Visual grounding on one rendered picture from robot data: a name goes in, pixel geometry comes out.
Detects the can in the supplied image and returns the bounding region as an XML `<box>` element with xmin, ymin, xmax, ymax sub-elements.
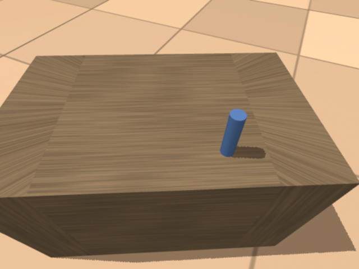
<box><xmin>220</xmin><ymin>109</ymin><xmax>247</xmax><ymax>157</ymax></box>

